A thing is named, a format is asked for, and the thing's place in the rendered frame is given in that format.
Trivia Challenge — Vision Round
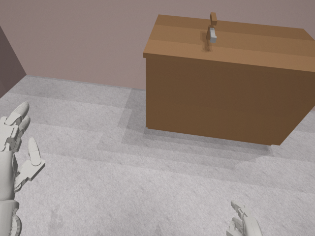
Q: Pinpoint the counter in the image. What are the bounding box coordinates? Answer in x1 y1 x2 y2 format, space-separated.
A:
143 12 315 146

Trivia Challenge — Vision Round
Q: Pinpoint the robot right hand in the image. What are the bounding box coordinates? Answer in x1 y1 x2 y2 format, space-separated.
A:
226 200 263 236

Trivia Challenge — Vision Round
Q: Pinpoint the robot left hand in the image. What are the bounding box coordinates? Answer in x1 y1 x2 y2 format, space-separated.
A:
0 101 45 201

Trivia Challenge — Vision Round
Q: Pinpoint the left robot forearm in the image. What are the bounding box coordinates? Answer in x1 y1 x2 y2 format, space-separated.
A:
0 200 22 236

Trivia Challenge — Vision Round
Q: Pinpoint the tap lever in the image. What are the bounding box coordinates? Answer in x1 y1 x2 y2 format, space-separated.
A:
210 28 217 43

